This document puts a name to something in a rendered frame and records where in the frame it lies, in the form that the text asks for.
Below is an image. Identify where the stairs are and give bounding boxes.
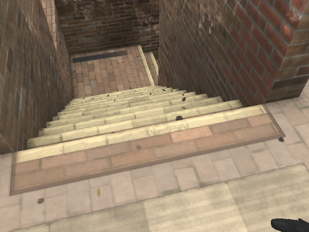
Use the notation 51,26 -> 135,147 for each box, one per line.
27,85 -> 243,150
144,51 -> 158,85

